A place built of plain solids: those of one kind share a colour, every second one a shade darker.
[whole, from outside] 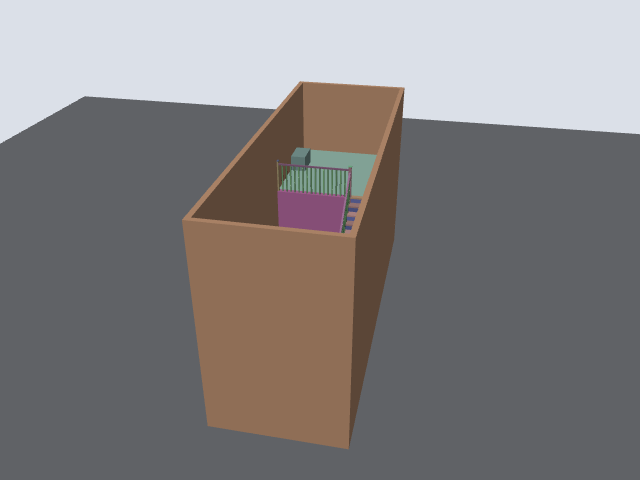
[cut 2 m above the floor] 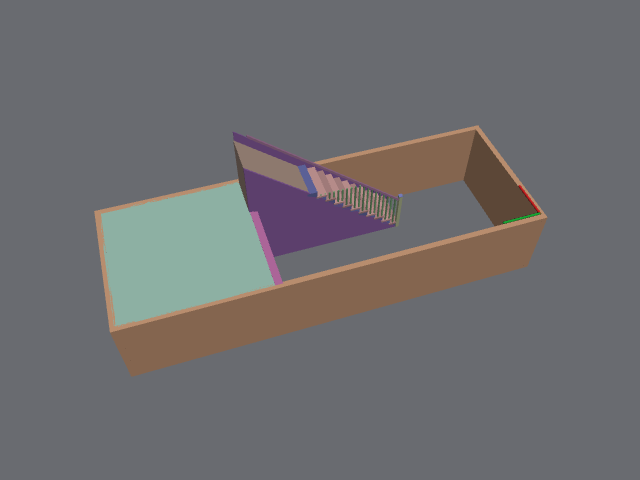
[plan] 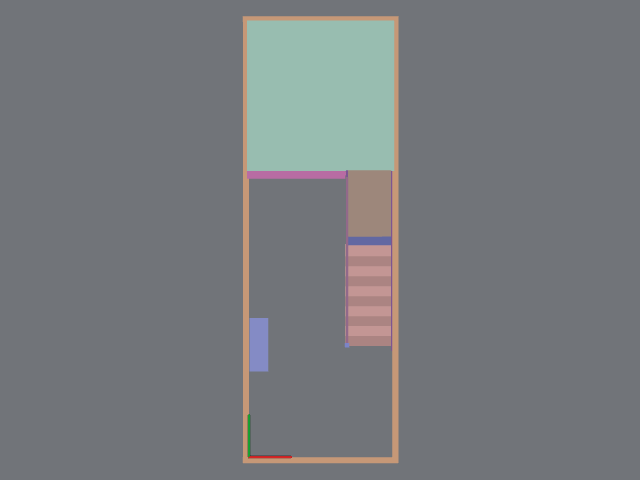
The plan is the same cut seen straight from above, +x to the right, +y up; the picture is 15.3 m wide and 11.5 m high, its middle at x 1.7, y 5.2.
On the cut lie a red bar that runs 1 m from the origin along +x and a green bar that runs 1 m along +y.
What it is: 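A villa's stair hall, a dwelling of no particular year; the hall below, the landing 3.58 m above it, and between them a joiner's timber flight of 18 risers of about 0.199 m on goings of about 0.239 m, 1.03 m clear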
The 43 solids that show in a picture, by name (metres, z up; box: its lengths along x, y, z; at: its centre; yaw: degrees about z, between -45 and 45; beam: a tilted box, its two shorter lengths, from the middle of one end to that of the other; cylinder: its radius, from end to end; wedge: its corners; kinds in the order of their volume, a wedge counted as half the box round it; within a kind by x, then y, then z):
{
 "upper_1": {"box": [3.53, 3.61, 3.63], "at": [1.72, 8.66, 1.77]},
 "wall_1": {"box": [0.15, 10.71, 6.14], "at": [-0.07, 5.21, 3.02]},
 "wall_2": {"box": [3.73, 0.15, 6.14], "at": [1.72, -0.07, 3.02]},
 "wall_3": {"box": [3.73, 0.15, 6.14], "at": [1.72, 10.48, 3.02]},
 "wall_4": {"box": [0.15, 10.71, 6.14], "at": [3.5, 5.21, 3.02]},
 "carriage_1": {"wedge": [[2.37, 2.71, -0.05], [2.37, 2.71, 0.01], [2.37, 6.87, -0.05], [2.37, 6.87, 3.47], [3.41, 2.71, -0.05], [3.41, 2.71, 0.01], [3.41, 6.87, -0.05], [3.41, 6.87, 3.47]]},
 "upper_edge_1": {"box": [2.36, 0.19, 3.63], "at": [1.13, 6.76, 1.77]},
 "string_1": {"wedge": [[2.33, 2.68, -0.05], [2.33, 2.68, 0.0], [2.33, 6.87, -0.05], [2.33, 6.87, 3.49], [2.37, 2.68, -0.05], [2.37, 2.68, 0.0], [2.37, 6.87, -0.05], [2.37, 6.87, 3.49]]},
 "string_2": {"wedge": [[3.4, 2.55, -0.05], [3.4, 2.55, 0.16], [3.4, 6.85, -0.05], [3.4, 6.85, 3.73], [3.43, 2.55, -0.05], [3.43, 2.55, 0.16], [3.43, 6.85, -0.05], [3.43, 6.85, 3.73]]},
 "rail_1": {"box": [2.27, 0.06, 0.05], "at": [1.17, 6.74, 4.51]},
 "rail_2": {"wedge": [[2.32, 2.72, 1.07], [2.32, 2.72, 1.14], [2.32, 6.71, 4.38], [2.32, 6.71, 4.45], [2.38, 2.72, 1.07], [2.38, 2.72, 1.14], [2.38, 6.71, 4.38], [2.38, 6.71, 4.45]]},
 "seat_1": {"box": [0.45, 1.28, 0.49], "at": [0.24, 2.69, 0.2]},
 "box_1": {"box": [0.5, 0.85, 0.56], "at": [0.26, 8.85, 3.81]},
 "tread_1": {"wedge": [[2.3, 2.66, 0.15], [2.3, 2.66, 0.21], [2.3, 2.95, 0.15], [2.3, 2.95, 0.21], [3.41, 2.66, 0.15], [3.41, 2.66, 0.21], [3.41, 2.95, 0.15], [3.41, 2.95, 0.21]]},
 "tread_2": {"wedge": [[2.3, 2.9, 0.35], [2.3, 2.9, 0.41], [2.3, 3.19, 0.35], [2.3, 3.19, 0.41], [3.41, 2.9, 0.35], [3.41, 2.9, 0.41], [3.41, 3.19, 0.35], [3.41, 3.19, 0.41]]},
 "tread_3": {"wedge": [[2.3, 3.14, 0.55], [2.3, 3.14, 0.61], [2.3, 3.43, 0.55], [2.3, 3.43, 0.61], [3.41, 3.14, 0.55], [3.41, 3.14, 0.61], [3.41, 3.43, 0.55], [3.41, 3.43, 0.61]]},
 "tread_4": {"wedge": [[2.3, 3.38, 0.75], [2.3, 3.38, 0.8], [2.3, 3.67, 0.75], [2.3, 3.67, 0.8], [3.41, 3.38, 0.75], [3.41, 3.38, 0.8], [3.41, 3.67, 0.75], [3.41, 3.67, 0.8]]},
 "tread_5": {"wedge": [[2.3, 3.62, 0.95], [2.3, 3.62, 1.0], [2.3, 3.9, 0.95], [2.3, 3.9, 1.0], [3.41, 3.62, 0.95], [3.41, 3.62, 1.0], [3.41, 3.9, 0.95], [3.41, 3.9, 1.0]]},
 "tread_6": {"wedge": [[2.3, 3.85, 1.15], [2.3, 3.85, 1.2], [2.3, 4.14, 1.15], [2.3, 4.14, 1.2], [3.41, 3.85, 1.15], [3.41, 3.85, 1.2], [3.41, 4.14, 1.15], [3.41, 4.14, 1.2]]},
 "tread_7": {"wedge": [[2.3, 4.09, 1.35], [2.3, 4.09, 1.4], [2.3, 4.38, 1.35], [2.3, 4.38, 1.4], [3.41, 4.09, 1.35], [3.41, 4.09, 1.4], [3.41, 4.38, 1.35], [3.41, 4.38, 1.4]]},
 "tread_8": {"wedge": [[2.3, 4.33, 1.54], [2.3, 4.33, 1.6], [2.3, 4.62, 1.54], [2.3, 4.62, 1.6], [3.41, 4.33, 1.55], [3.41, 4.33, 1.6], [3.41, 4.62, 1.55], [3.41, 4.62, 1.6]]},
 "tread_9": {"wedge": [[2.3, 4.57, 1.74], [2.3, 4.57, 1.8], [2.3, 4.86, 1.74], [2.3, 4.86, 1.8], [3.41, 4.57, 1.75], [3.41, 4.57, 1.8], [3.41, 4.86, 1.75], [3.41, 4.86, 1.8]]},
 "tread_10": {"wedge": [[2.3, 4.81, 1.94], [2.3, 4.81, 2.0], [2.3, 5.1, 1.94], [2.3, 5.1, 2.0], [3.41, 4.81, 1.94], [3.41, 4.81, 2.0], [3.41, 5.1, 1.94], [3.41, 5.1, 2.0]]},
 "tread_11": {"wedge": [[2.3, 6.24, 3.13], [2.3, 6.24, 3.19], [2.3, 6.53, 3.13], [2.3, 6.53, 3.19], [3.41, 6.24, 3.13], [3.41, 6.24, 3.19], [3.41, 6.53, 3.13], [3.41, 6.53, 3.19]]},
 "tread_12": {"wedge": [[2.3, 6.48, 3.33], [2.3, 6.48, 3.39], [2.3, 6.77, 3.33], [2.3, 6.77, 3.39], [3.41, 6.48, 3.33], [3.41, 6.48, 3.39], [3.41, 6.77, 3.33], [3.41, 6.77, 3.39]]},
 "riser_1": {"wedge": [[2.33, 5.07, 1.97], [2.33, 5.07, 2.15], [2.33, 5.34, 2.08], [2.33, 5.34, 2.15], [3.41, 5.07, 1.97], [3.41, 5.07, 2.15], [3.41, 5.34, 2.08], [3.41, 5.34, 2.15]]},
 "bal_1": {"cylinder": 0.024, "from": [0.7, 6.74, 3.57], "to": [0.7, 6.74, 4.48]},
 "bal_2": {"cylinder": 0.024, "from": [0.84, 6.74, 3.57], "to": [0.84, 6.74, 4.48]},
 "bal_3": {"cylinder": 0.024, "from": [0.97, 6.74, 3.57], "to": [0.97, 6.74, 4.48]},
 "bal_4": {"cylinder": 0.024, "from": [1.51, 6.74, 3.57], "to": [1.51, 6.74, 4.48]},
 "bal_5": {"cylinder": 0.024, "from": [1.65, 6.74, 3.57], "to": [1.65, 6.74, 4.48]},
 "bal_6": {"cylinder": 0.024, "from": [1.79, 6.74, 3.57], "to": [1.79, 6.74, 4.48]},
 "bal_7": {"cylinder": 0.024, "from": [2.19, 6.74, 3.57], "to": [2.19, 6.74, 4.48]},
 "bal_8": {"cylinder": 0.024, "from": [2.35, 3.3, 0.6], "to": [2.35, 3.3, 1.57]},
 "bal_9": {"cylinder": 0.024, "from": [2.35, 3.54, 0.79], "to": [2.35, 3.54, 1.77]},
 "bal_10": {"cylinder": 0.024, "from": [2.35, 3.66, 0.99], "to": [2.35, 3.66, 1.87]},
 "bal_11": {"cylinder": 0.024, "from": [2.35, 3.78, 0.99], "to": [2.35, 3.78, 1.97]},
 "bal_12": {"cylinder": 0.024, "from": [2.35, 3.9, 1.19], "to": [2.35, 3.9, 2.07]},
 "bal_13": {"cylinder": 0.024, "from": [2.35, 4.02, 1.19], "to": [2.35, 4.02, 2.17]},
 "newel_head_1": {"box": [0.1, 0.1, 1.49], "at": [2.35, 6.74, 3.87]},
 "newel_foot_1": {"box": [0.1, 0.1, 1.28], "at": [2.35, 2.68, 0.59]},
 "newel_1": {"box": [0.048, 0.1, 1.08], "at": [0.02, 6.74, 4.07]},
 "landing_nose_1": {"wedge": [[2.3, 6.72, 3.53], [2.3, 6.72, 3.58], [2.3, 6.87, 3.53], [2.3, 6.87, 3.58], [3.41, 6.72, 3.53], [3.41, 6.72, 3.58], [3.41, 6.87, 3.53], [3.41, 6.87, 3.58]]}
}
